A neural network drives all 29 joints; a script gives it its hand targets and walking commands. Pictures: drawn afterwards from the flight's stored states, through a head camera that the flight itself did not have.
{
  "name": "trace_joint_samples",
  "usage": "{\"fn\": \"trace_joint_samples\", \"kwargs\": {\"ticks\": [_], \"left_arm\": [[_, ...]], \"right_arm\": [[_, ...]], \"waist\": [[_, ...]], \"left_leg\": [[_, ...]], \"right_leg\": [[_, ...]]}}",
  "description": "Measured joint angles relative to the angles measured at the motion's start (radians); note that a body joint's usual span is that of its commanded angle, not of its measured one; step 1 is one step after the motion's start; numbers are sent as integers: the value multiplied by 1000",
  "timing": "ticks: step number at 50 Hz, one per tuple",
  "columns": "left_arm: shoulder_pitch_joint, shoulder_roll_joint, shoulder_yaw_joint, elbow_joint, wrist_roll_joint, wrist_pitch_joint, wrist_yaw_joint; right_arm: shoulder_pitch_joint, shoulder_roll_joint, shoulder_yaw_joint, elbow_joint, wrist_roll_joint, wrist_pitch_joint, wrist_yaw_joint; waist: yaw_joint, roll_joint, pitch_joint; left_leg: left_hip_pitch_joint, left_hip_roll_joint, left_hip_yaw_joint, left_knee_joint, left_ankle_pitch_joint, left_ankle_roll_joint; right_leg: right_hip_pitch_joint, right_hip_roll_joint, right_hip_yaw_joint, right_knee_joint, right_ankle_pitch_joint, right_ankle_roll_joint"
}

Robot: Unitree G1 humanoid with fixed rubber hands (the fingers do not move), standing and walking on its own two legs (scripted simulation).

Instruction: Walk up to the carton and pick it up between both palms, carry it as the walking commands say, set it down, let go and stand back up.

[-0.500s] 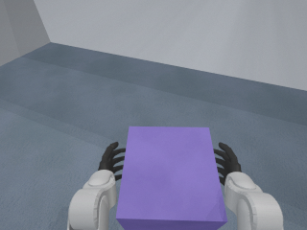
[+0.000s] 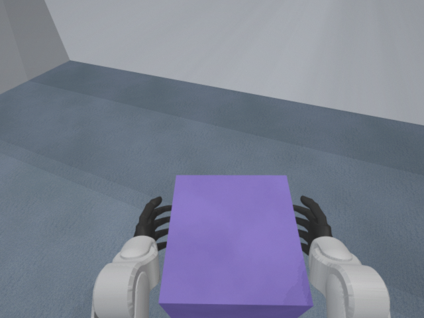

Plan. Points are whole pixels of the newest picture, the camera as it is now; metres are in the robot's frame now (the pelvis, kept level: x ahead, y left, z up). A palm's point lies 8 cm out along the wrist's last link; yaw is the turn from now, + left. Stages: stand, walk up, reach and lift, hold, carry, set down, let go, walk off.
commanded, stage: carry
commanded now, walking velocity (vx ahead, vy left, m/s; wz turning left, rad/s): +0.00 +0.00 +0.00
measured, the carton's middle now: (230, 260) +0.25 +0.00 +0.02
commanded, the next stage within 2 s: none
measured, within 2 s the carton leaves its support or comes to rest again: neither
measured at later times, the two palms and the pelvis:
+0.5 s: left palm (157, 240) +0.26 +0.12 +0.08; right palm (319, 239) +0.26 -0.15 +0.07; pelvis +0.00 -0.01 +0.00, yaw +0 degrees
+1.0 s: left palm (152, 241) +0.27 +0.13 +0.06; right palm (307, 238) +0.27 -0.14 +0.06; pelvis +0.00 +0.00 +0.00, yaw +0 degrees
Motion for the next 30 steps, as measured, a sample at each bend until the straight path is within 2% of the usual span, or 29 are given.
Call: {"fn": "trace_joint_samples", "kwargs": {"ticks": [15,21,30], "left_arm": [[1,0,6,13,5,-5,-5],[-26,0,21,109,23,-49,-18],[-72,-1,49,256,55,-172,-43]], "right_arm": [[-7,0,3,21,-3,-3,1],[-35,0,-9,120,-23,-48,17],[-85,1,-29,276,-56,-175,46]], "waist": [[1,-4,-10],[2,-5,-12],[1,-6,9]], "left_leg": [[-6,14,-6,9,-6,-18],[-4,15,-5,6,-3,-19],[-7,14,-1,6,1,-17]], "right_leg": [[1,15,-3,-6,-4,-17],[1,16,-2,-6,-3,-19],[-7,14,0,3,-2,-19]]}}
